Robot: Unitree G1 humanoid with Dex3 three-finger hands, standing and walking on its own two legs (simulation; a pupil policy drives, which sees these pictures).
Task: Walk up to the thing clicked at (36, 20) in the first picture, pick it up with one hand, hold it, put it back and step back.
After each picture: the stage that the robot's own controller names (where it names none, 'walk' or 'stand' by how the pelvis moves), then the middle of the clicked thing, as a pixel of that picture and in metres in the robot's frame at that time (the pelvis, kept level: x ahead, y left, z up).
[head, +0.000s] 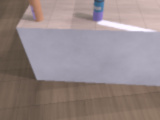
stand; (34, 3) +1.02 +0.35 -0.02
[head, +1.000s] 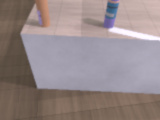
walk; (42, 7) +0.91 +0.26 +0.01
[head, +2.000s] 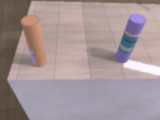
walk; (35, 44) +0.56 +0.22 -0.01
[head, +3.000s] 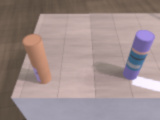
stand; (39, 61) +0.49 +0.23 -0.02
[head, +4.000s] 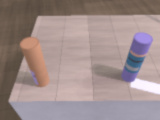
stand; (36, 64) +0.48 +0.23 -0.02
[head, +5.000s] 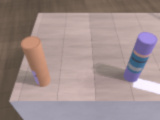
stand; (38, 64) +0.47 +0.22 -0.02
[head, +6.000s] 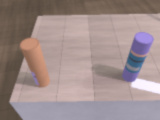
stand; (37, 65) +0.47 +0.23 -0.02
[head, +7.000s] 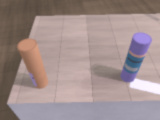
stand; (35, 66) +0.47 +0.23 -0.02
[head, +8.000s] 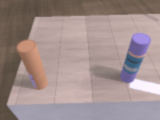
stand; (34, 67) +0.46 +0.23 -0.02
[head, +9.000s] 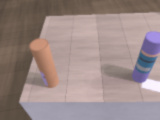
rise first; (46, 65) +0.46 +0.21 -0.02
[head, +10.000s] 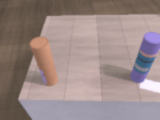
go down; (45, 64) +0.48 +0.21 -0.02
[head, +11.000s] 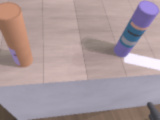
go down; (17, 40) +0.49 +0.20 +0.03
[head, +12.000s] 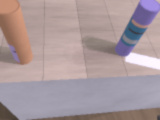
go down; (16, 36) +0.50 +0.21 +0.04
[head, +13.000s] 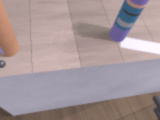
close in; out of the picture +0.51 +0.21 +0.08
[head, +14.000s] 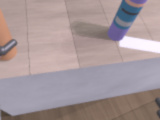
lift; out of the picture +0.50 +0.21 +0.08
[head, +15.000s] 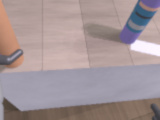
lift; (1, 35) +0.46 +0.22 +0.08
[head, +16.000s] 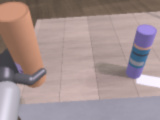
lift; (26, 53) +0.34 +0.16 +0.22
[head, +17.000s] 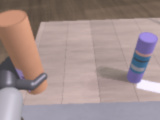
hold; (26, 59) +0.33 +0.18 +0.20
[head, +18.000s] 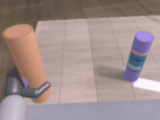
hold; (31, 68) +0.33 +0.17 +0.15
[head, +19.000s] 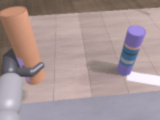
crouch; (26, 50) +0.41 +0.18 +0.15
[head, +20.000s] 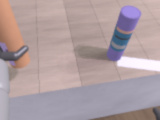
lower; (8, 33) +0.49 +0.19 +0.11
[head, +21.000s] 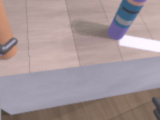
lower; out of the picture +0.50 +0.21 +0.08
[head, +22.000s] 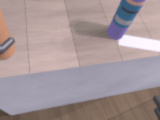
lower; out of the picture +0.51 +0.21 +0.08
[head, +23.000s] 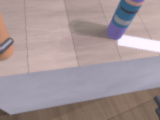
lower; out of the picture +0.51 +0.21 +0.08
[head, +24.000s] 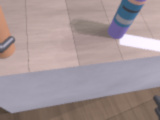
lower; out of the picture +0.51 +0.21 +0.08
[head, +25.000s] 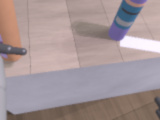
withdraw; (4, 24) +0.51 +0.18 +0.08
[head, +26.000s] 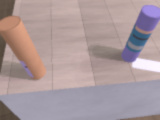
sink last; (25, 52) +0.46 +0.20 +0.04
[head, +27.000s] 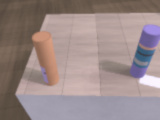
stand; (47, 61) +0.48 +0.20 +0.02
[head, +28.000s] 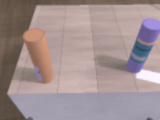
stand; (41, 59) +0.46 +0.19 +0.03
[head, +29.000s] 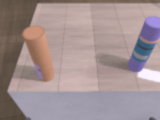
stand; (41, 57) +0.46 +0.19 +0.03
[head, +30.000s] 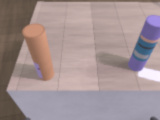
stand; (41, 55) +0.46 +0.19 +0.04
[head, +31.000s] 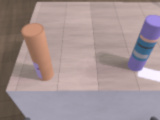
stand; (40, 55) +0.46 +0.19 +0.04
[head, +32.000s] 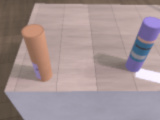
stand; (39, 56) +0.46 +0.19 +0.04
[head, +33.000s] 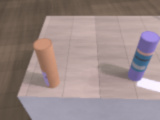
stand; (48, 65) +0.47 +0.18 -0.02
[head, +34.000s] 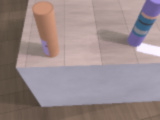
walk; (48, 33) +0.55 +0.15 -0.01
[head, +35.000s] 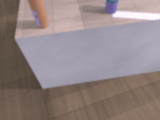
walk; (37, 5) +0.77 +0.26 +0.01
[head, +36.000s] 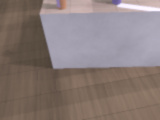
stand; out of the picture +1.08 +0.22 +0.01
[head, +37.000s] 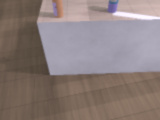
stand; out of the picture +1.06 +0.22 -0.02
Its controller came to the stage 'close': yes
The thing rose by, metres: 0.21
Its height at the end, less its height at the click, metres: +0.00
